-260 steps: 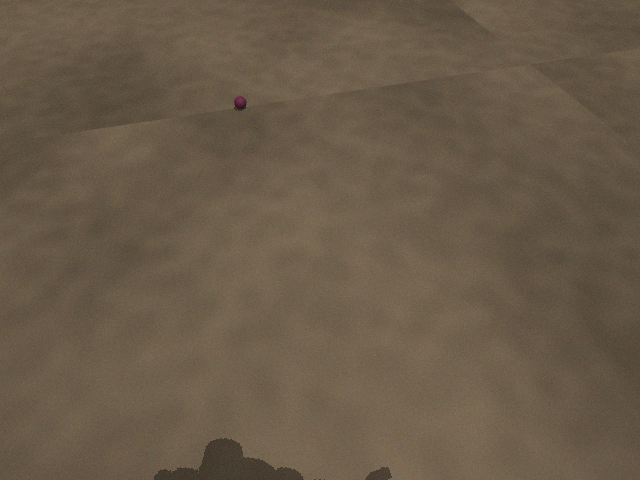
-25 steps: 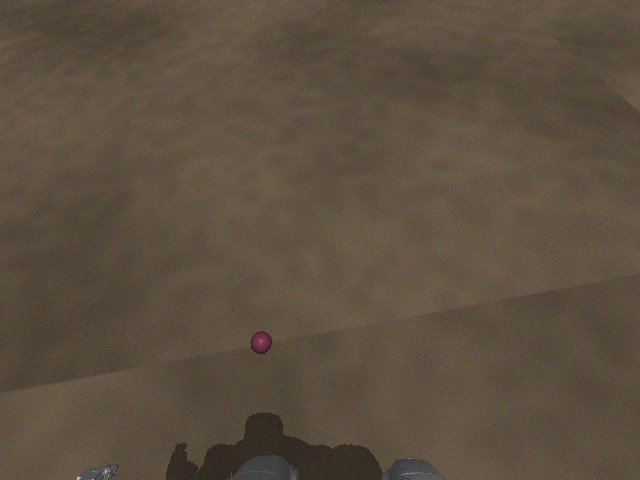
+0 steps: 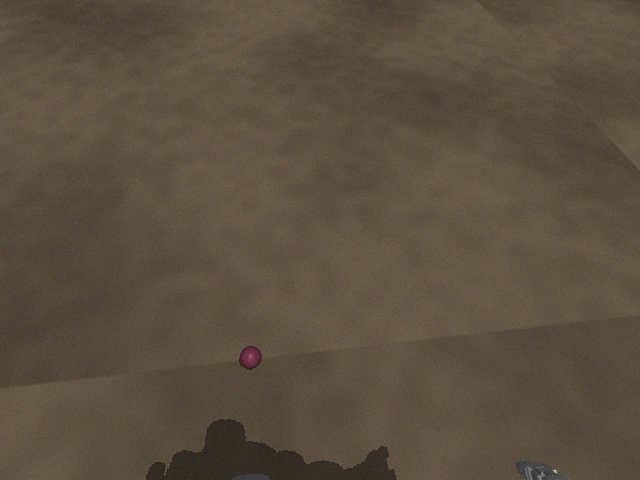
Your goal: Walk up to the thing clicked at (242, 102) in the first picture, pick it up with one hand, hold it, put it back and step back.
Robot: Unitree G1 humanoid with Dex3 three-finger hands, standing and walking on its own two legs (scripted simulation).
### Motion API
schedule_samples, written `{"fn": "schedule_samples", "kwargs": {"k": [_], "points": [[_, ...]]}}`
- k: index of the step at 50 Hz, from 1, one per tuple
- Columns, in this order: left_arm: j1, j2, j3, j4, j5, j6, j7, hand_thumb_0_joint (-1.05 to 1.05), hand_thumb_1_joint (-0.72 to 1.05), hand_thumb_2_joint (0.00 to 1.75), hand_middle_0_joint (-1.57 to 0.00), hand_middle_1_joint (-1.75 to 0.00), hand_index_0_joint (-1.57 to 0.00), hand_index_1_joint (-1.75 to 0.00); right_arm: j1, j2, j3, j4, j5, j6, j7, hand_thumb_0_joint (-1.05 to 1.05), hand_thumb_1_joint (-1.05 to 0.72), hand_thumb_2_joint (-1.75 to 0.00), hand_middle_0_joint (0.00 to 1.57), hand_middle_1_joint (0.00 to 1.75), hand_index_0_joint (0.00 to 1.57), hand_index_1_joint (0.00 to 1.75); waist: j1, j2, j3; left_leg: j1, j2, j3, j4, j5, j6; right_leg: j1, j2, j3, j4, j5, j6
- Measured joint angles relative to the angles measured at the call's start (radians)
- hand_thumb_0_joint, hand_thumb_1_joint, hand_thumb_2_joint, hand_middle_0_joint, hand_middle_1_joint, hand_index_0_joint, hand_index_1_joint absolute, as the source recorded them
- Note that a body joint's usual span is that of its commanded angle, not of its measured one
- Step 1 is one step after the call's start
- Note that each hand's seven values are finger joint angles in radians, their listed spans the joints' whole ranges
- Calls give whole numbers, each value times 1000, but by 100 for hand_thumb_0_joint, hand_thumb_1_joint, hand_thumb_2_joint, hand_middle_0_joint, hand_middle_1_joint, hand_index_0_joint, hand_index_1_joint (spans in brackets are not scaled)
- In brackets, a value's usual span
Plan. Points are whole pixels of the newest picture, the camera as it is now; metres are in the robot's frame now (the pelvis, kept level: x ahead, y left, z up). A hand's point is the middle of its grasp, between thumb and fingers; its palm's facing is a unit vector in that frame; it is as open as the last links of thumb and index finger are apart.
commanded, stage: walk up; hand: left
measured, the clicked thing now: (250, 357) +0.54 +0.22 -0.73
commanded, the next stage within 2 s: stand in 0.94 s
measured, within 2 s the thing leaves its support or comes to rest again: neither
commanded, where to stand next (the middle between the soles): +0.10 +0.01 m, yaw +0 degrees
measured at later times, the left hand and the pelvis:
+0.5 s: hand out of the picture +0.09 +0.25 -0.14, palm faces -0.01 -0.94 -0.34, open 7.4 cm; pelvis +0.01 +0.00 +0.01, yaw +0 degrees
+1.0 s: hand out of the picture +0.10 +0.25 -0.14, palm faces -0.01 -0.94 -0.34, open 7.4 cm; pelvis +0.02 -0.01 +0.02, yaw +1 degrees
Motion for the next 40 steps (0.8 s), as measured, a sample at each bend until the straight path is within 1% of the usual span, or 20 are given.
{"fn": "schedule_samples", "kwargs": {"k": [7,14,22,31,40], "points": [[-23,-7,0,52,0,-2,0,1,90,89,-21,-30,-20,-30,-57,-1,-3,40,6,1,-3,0,-90,-90,20,30,21,30,9,17,-1,53,-6,0,-93,43,-3,49,-4,-4,-81,35,1],[-48,-18,3,76,5,-3,0,1,90,90,-21,-30,-20,-30,-76,-4,-8,79,4,5,-1,0,-90,-90,20,30,21,30,7,27,-11,95,-9,2,-167,78,-5,87,-5,-5,-149,66,1],[-63,-24,11,80,11,-2,-2,1,90,90,-21,-30,-20,-30,-48,-2,-10,110,-2,7,0,0,-90,-90,20,30,21,30,-7,19,-20,112,-10,3,-208,95,-6,102,-5,-6,-185,81,1],[-65,-31,16,76,12,4,-2,1,90,89,-21,-30,-20,-30,-11,3,-12,123,-5,10,-3,0,-90,-90,20,30,20,30,-24,13,-18,118,-9,1,-218,94,-7,111,-4,-8,-200,82,1],[-66,-34,20,71,13,6,-1,1,90,89,-21,-30,-20,-30,-5,6,-14,117,-5,9,-4,0,-90,-90,20,30,20,30,-29,15,-19,119,-9,-1,-218,90,-8,113,-4,-11,-201,78,0]]}}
